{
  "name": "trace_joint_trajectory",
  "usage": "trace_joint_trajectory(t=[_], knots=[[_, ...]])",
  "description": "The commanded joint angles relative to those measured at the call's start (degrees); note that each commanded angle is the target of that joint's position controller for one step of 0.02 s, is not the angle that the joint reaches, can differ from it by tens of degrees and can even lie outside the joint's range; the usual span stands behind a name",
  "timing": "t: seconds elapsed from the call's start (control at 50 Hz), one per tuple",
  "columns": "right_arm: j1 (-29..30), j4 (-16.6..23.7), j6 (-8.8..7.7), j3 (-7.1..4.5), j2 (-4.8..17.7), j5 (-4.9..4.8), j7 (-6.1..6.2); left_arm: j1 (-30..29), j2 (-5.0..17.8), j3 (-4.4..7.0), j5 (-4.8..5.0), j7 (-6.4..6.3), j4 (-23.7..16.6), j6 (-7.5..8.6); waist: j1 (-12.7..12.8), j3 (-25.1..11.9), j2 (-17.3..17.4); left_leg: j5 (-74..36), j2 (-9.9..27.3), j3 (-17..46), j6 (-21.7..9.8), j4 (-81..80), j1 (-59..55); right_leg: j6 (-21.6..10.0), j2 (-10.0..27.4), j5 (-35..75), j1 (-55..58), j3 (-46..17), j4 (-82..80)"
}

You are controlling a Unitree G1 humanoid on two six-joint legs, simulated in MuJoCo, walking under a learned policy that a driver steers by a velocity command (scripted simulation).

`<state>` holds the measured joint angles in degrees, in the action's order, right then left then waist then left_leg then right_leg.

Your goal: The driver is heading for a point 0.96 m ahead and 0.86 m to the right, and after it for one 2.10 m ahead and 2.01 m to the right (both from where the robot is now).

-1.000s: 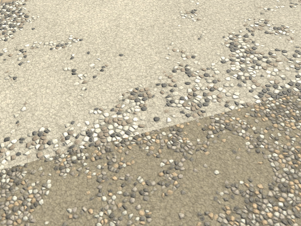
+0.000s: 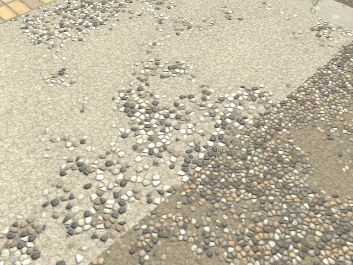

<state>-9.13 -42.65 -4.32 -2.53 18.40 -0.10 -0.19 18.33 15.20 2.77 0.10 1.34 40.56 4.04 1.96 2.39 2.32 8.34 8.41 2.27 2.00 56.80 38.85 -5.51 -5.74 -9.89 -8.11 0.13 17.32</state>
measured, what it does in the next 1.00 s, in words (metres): walks ahead, turning right: left foot, then right foot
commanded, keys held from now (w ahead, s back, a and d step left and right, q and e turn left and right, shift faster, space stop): w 0.16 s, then w+e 0.84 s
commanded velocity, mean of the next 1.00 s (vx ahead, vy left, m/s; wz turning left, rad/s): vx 0.50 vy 0.00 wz -0.40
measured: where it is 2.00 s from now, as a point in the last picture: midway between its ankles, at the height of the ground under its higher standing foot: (267, 147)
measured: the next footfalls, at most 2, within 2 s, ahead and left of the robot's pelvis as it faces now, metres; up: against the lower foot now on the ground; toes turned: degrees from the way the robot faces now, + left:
left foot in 0.26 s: +0.36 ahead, +0.15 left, +0.00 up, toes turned -1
right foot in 0.80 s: +0.60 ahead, -0.13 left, +0.00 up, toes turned -21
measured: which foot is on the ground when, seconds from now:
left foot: up 0.00-0.24, down 0.26-0.82, up 0.84-1.00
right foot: down 0.00-0.28, up 0.30-0.78, down 0.80-1.00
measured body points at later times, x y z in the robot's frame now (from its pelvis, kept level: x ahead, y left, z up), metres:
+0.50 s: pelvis +0.30 +0.06 +0.00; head +0.32 +0.07 +0.45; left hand +0.44 +0.33 -0.12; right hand +0.35 -0.22 -0.12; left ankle +0.32 +0.15 -0.75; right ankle +0.30 -0.10 -0.66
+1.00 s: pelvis +0.56 -0.05 -0.01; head +0.59 -0.08 +0.44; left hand +0.76 +0.17 -0.11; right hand +0.60 -0.37 -0.11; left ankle +0.63 +0.11 -0.66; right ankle +0.56 -0.12 -0.75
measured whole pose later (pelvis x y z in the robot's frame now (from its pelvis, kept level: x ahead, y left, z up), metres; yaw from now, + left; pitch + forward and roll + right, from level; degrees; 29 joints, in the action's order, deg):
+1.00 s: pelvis +0.56 -0.05 -0.01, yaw -25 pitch +1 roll +0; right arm -7.6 -42.0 -5.9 -2.9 18.0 0.2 -0.4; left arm 16.7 16.3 4.1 0.7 1.3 39.3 2.6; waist 1.5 3.9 1.6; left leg 18.4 5.1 3.2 1.1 63.1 30.9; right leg -6.2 -6.3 -9.3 -14.9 -1.9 23.7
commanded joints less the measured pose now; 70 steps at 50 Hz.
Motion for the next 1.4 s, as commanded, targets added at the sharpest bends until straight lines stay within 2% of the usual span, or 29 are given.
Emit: trace_joint_trajectory(t=[0.02, 0.18, 0.22, 0.26, 0.28, 0.3, 0.32, 0.34, 0.38, 0.48, 0.7, 0.76, 0.8, 0.82, 0.84, 0.86, 0.88, 0.9, 0.92, 1.0, 1.1, 1.18, 1.24, 1.28, 1.3, 1.32, 1.34, 1.36, 1.4], knots=[[1.53, 3.21, -0.53, -0.53, 2.69, 0.25, -0.26, -2.08, 8.71, 2.20, 0.07, -0.90, -2.80, 1.05, -0.74, -0.33, -4.59, -11.31, -0.34, -0.39, 0.83, -10.16, -0.91, -7.81, 13.45, 16.35, -1.67, -7.20, -8.51], [12.51, 7.34, -1.89, -0.18, 2.80, -0.40, -2.81, 5.28, 10.79, 2.85, 1.06, -1.52, 2.71, -0.41, 2.62, 2.59, -5.24, -11.81, -4.27, -0.61, -3.18, -27.34, -0.54, -6.01, 18.83, 15.46, 10.59, -9.46, -3.86], [9.45, 7.02, -2.12, -0.75, 4.07, -0.15, -2.88, 4.76, 11.55, 3.13, 1.11, -1.87, 3.16, -1.08, 0.29, 0.66, -6.63, -6.44, -6.09, -1.41, -4.57, -28.52, -5.84, -4.82, 19.11, 24.16, 12.54, -10.82, 0.32], [-4.01, 3.90, -2.31, -2.79, 8.06, -0.02, -1.98, 2.83, 10.97, 2.62, 0.47, -2.00, 2.76, -1.58, -7.10, -8.81, -6.60, -7.76, -7.19, -3.10, -7.61, -28.81, -27.20, -2.20, 14.43, 35.25, 7.39, -8.33, 16.05], [-14.18, 2.80, -2.12, -3.66, 12.04, 0.88, -1.29, 3.38, 7.48, 1.28, -0.85, -2.07, 1.18, -1.52, -10.38, -18.71, -0.33, -9.44, 3.79, 8.37, -11.00, -25.75, -46.01, -0.05, 9.77, 17.88, -4.86, -6.35, 33.83], [-15.88, 1.33, -1.77, -4.14, 13.76, 1.07, -1.67, 13.04, 1.56, -0.20, 0.84, -1.64, 1.25, -0.46, -5.50, -26.78, 16.80, 5.13, 15.82, 35.38, -19.17, -32.89, -63.31, 3.46, 0.85, -22.91, -25.60, -6.43, 52.30], [-15.22, 2.19, -1.58, -2.71, 7.63, 0.14, -1.58, 8.84, 8.50, 1.12, 2.00, -1.56, 2.36, -0.03, -8.55, -22.82, 9.24, 14.17, 14.32, 36.85, -16.81, -37.63, -60.40, 3.67, 3.66, -22.83, -31.07, -11.41, 57.56], [-11.63, 2.31, -1.42, -2.08, 5.48, 0.09, -1.14, 2.72, 10.89, 2.06, 2.83, -1.53, 0.63, 0.04, -8.59, -13.72, 5.41, 13.93, 12.96, 27.25, -14.30, -38.91, -52.75, 3.76, 6.17, -17.67, -34.16, -9.56, 57.88], [-5.51, 2.33, -1.47, -1.52, 3.51, 0.83, -0.92, -1.52, 9.37, 2.16, 1.61, -1.85, -0.37, -0.20, -5.31, -5.34, 0.87, 3.36, 8.99, 16.18, -12.87, -42.30, -38.45, 4.33, 10.41, -9.88, -30.87, -7.54, 52.96], [-2.58, 0.50, -3.04, -2.05, 3.66, 0.76, -0.79, -0.09, 5.09, 2.01, 1.48, -2.04, -0.41, -3.16, -1.72, -1.14, 2.07, -6.80, 7.07, 2.57, -13.41, -48.85, -29.66, 5.55, 13.26, -3.65, -28.07, -7.00, 47.18], [-7.79, -3.21, 0.23, -3.80, 8.57, -0.78, 0.48, -16.52, 3.22, 0.98, 1.22, 1.47, -7.37, -2.05, -6.57, 3.42, -0.29, -18.85, 7.88, -12.26, -10.83, -46.84, -42.71, 3.19, 11.17, 9.09, -30.92, 1.20, 19.67], [-6.43, -2.90, 1.52, -4.57, 10.87, -1.73, 1.00, -12.94, 6.04, 2.47, 1.03, 1.85, -8.00, -2.56, -2.63, -0.73, 2.58, -43.47, 8.16, -14.56, -9.01, -36.26, -46.29, -0.10, 6.41, 0.35, -22.93, 5.32, 18.99], [-4.72, -2.34, 2.20, -4.24, 10.35, -2.05, 1.37, 2.31, 10.97, 5.47, 1.32, 1.05, -4.30, -2.97, 6.18, -8.75, 1.49, -45.73, 5.15, -16.70, -6.25, -15.12, -39.35, -4.03, 1.84, 2.25, -1.56, 5.99, 14.07], [-6.61, -1.24, 1.69, -2.68, 6.12, 0.08, 1.37, 9.31, 16.14, 7.09, 1.59, -0.23, -2.59, -3.65, 7.42, -13.46, -7.85, -17.65, 1.69, -16.46, -3.59, 3.28, -23.60, -7.58, 10.66, 3.40, 15.39, -8.73, 13.38], [-9.30, 2.34, -0.07, -0.77, 0.56, 0.72, 0.84, 4.87, 20.21, 7.17, 1.77, -0.19, -4.81, -2.83, 0.67, -19.30, -18.93, 25.35, -11.68, -7.55, -0.41, 22.61, -0.34, -19.54, 23.28, -9.46, 29.78, -43.48, 4.10], [-3.61, 2.98, -2.32, -1.67, 6.15, -1.21, -0.14, 5.45, 14.88, 5.58, 1.41, 0.43, -5.67, -1.73, 5.03, -21.31, -10.41, 24.01, -9.07, 3.46, -1.61, 25.33, 6.00, -18.38, 24.64, -12.90, 30.21, -46.51, -1.41], [0.27, 4.49, -3.42, -1.81, 7.02, -2.81, -0.62, 4.01, 12.11, 4.71, 0.97, 0.52, -5.09, -0.87, 4.59, -13.63, -8.18, 19.07, -6.60, 2.92, -2.97, 22.56, 8.52, -15.77, 22.87, -9.41, 24.29, -37.98, -1.50], [0.28, 4.06, -3.87, -1.62, 6.25, -1.89, -0.32, 0.61, 10.66, 4.19, 1.08, 0.63, -5.06, -0.40, 1.46, -8.37, -2.69, 14.59, -3.95, 2.87, -3.22, 16.51, 5.86, -13.39, 20.05, -2.27, 15.55, -30.93, -1.30], [0.13, 3.41, -3.72, -2.01, 6.76, -0.23, 0.04, -2.77, 8.76, 3.62, 0.98, 0.42, -5.57, -0.24, -0.44, -6.63, -2.44, 12.06, -2.26, 2.93, -2.71, 11.34, 2.12, -12.06, 17.90, 3.71, 9.53, -26.13, -1.64], [-1.13, 3.36, -1.43, -1.90, 5.02, 1.00, -0.07, -4.35, 9.46, 3.49, 0.59, -0.92, -5.99, -0.01, -3.05, -4.30, -3.60, 6.89, -2.03, 1.30, 0.82, 2.51, -3.75, -12.26, 14.76, 15.79, -1.43, -19.21, -4.52], [9.33, 6.17, -1.28, -0.54, 1.94, 0.67, -0.38, -0.74, 11.08, 3.90, 0.95, -2.30, -4.13, -0.81, 0.92, -1.67, -6.06, -10.60, -5.96, 0.11, 2.78, -18.95, -7.78, -8.06, 9.96, 8.81, -6.70, -14.15, -3.72], [13.10, 7.74, -2.11, -1.07, 3.66, -0.31, -1.21, 2.55, 10.88, 3.94, 1.48, -2.42, -2.30, -1.31, 2.36, -1.56, -7.09, -12.48, -7.73, 1.86, 1.53, -26.41, -10.56, -6.66, 11.93, 3.53, -3.43, -19.18, 0.25], [10.19, 7.35, -2.84, -2.09, 5.59, -0.47, -1.51, 1.96, 10.55, 4.01, 1.31, -2.67, -2.06, -1.84, 0.28, -2.04, -9.37, -5.40, -7.98, 2.46, -0.90, -28.41, -13.82, -5.41, 13.66, 4.39, 0.42, -23.98, 5.55], [0.23, 5.21, -3.43, -3.50, 7.77, 0.26, -0.95, 0.90, 7.56, 2.99, 0.94, -2.45, -2.63, -1.98, -4.89, -7.43, -8.72, -4.72, -6.16, 2.46, -4.29, -30.81, -29.05, -2.51, 9.49, 8.01, -2.27, -21.70, 16.50], [-8.43, 4.59, -3.43, -4.26, 10.93, 1.00, -0.46, 2.18, 4.05, 1.65, -0.14, -2.32, -3.65, -1.90, -7.67, -16.17, -1.20, -1.26, 4.07, 12.79, -7.69, -29.98, -44.25, -0.15, 5.39, -2.54, -9.71, -16.43, 33.20], [-11.85, 2.51, -2.66, -5.13, 14.34, 1.41, -0.99, 9.79, 2.34, 1.02, 2.10, -2.29, -5.29, -1.38, -3.59, -21.26, 19.56, 15.00, 15.30, 41.37, -16.45, -37.78, -58.70, 3.17, -0.85, -25.29, -29.80, -10.80, 50.25], [-9.68, 3.87, -2.42, -3.85, 8.36, 0.08, -1.21, 8.49, 8.70, 2.09, 2.59, -2.52, -3.37, -1.47, -4.92, -16.05, 11.21, 26.98, 15.10, 43.02, -15.13, -40.36, -55.64, 4.12, 3.97, -22.23, -35.97, -12.37, 57.21], [-7.41, 4.30, -1.99, -3.07, 5.41, -0.11, -0.83, 2.17, 11.32, 2.87, 2.11, -2.45, -4.10, -1.76, -6.34, -9.35, 5.76, 24.27, 12.88, 33.25, -12.81, -40.77, -48.98, 4.52, 5.79, -16.86, -37.26, -10.50, 58.35], [-3.53, 3.93, -1.43, -2.35, 3.65, 0.73, -0.52, -2.57, 9.92, 3.02, 0.98, -2.35, -5.19, -1.97, -4.64, -2.96, 1.43, 9.76, 8.48, 20.57, -11.68, -42.44, -37.64, 4.97, 9.32, -10.37, -34.19, -8.78, 54.58]])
